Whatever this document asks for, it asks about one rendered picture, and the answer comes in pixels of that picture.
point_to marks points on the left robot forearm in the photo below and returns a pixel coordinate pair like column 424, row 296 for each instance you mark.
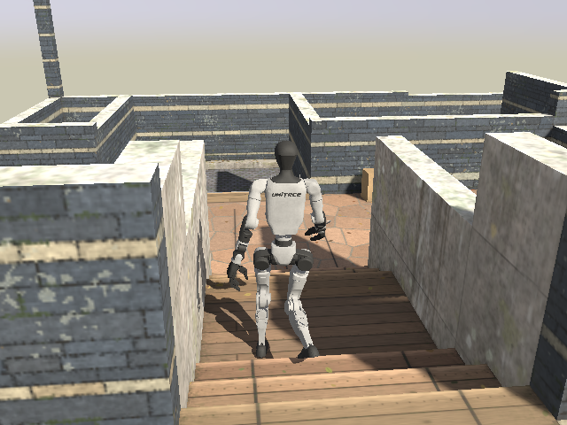
column 242, row 243

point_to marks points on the robot right upper arm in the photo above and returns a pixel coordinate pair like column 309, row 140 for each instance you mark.
column 314, row 190

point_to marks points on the right robot shin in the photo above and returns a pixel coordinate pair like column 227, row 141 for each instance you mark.
column 298, row 321

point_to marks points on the robot left upper arm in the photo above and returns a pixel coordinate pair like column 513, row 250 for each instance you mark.
column 253, row 202

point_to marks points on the left robot thigh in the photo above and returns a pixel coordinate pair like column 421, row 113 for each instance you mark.
column 262, row 268

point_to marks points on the right robot forearm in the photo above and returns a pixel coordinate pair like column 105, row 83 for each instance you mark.
column 320, row 228

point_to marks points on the right robot hand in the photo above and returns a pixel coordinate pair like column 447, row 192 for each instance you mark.
column 312, row 231

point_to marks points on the left robot hand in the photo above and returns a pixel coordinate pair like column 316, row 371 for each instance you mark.
column 232, row 271

